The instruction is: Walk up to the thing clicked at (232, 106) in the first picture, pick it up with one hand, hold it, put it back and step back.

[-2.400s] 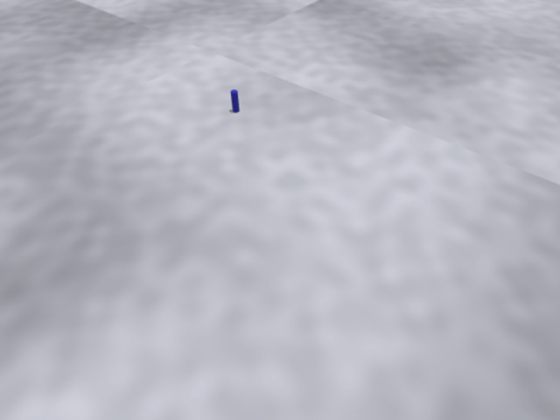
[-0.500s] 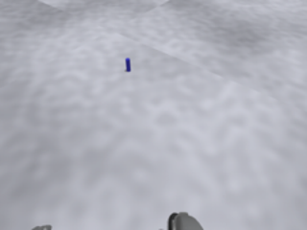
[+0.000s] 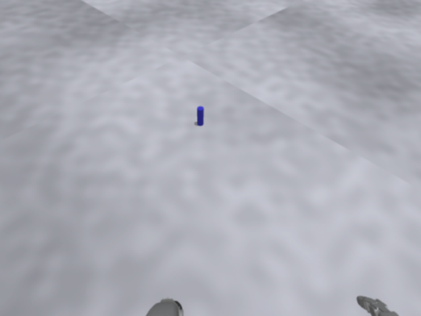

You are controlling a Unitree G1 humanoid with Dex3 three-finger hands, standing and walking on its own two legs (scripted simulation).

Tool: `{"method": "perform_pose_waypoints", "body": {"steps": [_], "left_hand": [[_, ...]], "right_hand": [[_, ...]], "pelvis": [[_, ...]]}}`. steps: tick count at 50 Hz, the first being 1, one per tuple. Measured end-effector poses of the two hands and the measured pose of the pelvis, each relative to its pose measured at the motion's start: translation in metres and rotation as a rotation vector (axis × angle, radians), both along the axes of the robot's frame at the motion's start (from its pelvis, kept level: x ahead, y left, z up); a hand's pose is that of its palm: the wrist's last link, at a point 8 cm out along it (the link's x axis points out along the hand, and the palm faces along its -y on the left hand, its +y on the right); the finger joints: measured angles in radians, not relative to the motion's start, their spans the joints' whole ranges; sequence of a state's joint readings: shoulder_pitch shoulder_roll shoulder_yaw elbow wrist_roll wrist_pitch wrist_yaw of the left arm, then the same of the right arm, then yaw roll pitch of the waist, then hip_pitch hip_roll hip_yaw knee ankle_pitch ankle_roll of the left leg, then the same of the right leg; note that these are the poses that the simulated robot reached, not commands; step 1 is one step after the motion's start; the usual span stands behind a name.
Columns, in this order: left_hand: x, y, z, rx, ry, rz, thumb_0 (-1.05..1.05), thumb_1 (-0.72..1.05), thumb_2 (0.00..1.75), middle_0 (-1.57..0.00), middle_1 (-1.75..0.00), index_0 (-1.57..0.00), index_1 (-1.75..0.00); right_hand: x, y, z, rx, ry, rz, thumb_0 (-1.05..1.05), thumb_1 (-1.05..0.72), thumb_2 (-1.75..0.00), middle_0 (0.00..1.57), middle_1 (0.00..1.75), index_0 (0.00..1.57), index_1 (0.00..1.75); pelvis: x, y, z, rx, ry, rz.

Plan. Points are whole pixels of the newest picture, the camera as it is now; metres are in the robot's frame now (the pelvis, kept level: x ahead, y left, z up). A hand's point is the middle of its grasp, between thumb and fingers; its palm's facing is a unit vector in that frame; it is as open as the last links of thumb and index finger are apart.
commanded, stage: walk up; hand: left
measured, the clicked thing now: (200, 116) +1.42 +0.14 -0.69
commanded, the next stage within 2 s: none
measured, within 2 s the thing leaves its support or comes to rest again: neither
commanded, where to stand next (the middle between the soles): +1.07 -0.07 m, yaw +0 degrees
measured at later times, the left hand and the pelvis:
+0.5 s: hand (132, 204) +0.40 +0.23 -0.13, palm faces -0.12 -0.92 -0.39, open 7.4 cm; pelvis +0.27 -0.03 -0.01, yaw -2 degrees
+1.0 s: hand (143, 179) +0.49 +0.23 -0.14, palm faces +0.03 -0.93 -0.37, open 7.4 cm; pelvis +0.48 -0.05 +0.00, yaw +2 degrees
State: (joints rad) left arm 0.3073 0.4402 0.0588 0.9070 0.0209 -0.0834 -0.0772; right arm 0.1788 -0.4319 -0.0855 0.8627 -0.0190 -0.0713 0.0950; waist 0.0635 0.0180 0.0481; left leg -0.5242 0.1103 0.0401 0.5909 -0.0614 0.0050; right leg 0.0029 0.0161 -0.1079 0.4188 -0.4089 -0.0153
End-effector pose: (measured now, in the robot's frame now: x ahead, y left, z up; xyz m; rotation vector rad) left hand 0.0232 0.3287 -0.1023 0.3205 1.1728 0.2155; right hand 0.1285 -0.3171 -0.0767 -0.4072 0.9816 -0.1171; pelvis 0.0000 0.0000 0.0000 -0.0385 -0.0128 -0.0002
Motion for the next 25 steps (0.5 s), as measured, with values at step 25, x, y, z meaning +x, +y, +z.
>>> {"method": "perform_pose_waypoints", "body": {"steps": [25], "left_hand": [[0.368, -0.051, 0.015, 0.025, -0.106, -0.167, 0.01, 0.9, 0.9, -0.2, -0.3, -0.2, -0.3]], "right_hand": [[0.147, -0.04, -0.046, 0.037, 0.173, -0.211, 0.0, -0.9, -0.9, 0.21, 0.3, 0.21, 0.3]], "pelvis": [[0.274, -0.033, -0.011, 0.07, -0.022, -0.041]]}}
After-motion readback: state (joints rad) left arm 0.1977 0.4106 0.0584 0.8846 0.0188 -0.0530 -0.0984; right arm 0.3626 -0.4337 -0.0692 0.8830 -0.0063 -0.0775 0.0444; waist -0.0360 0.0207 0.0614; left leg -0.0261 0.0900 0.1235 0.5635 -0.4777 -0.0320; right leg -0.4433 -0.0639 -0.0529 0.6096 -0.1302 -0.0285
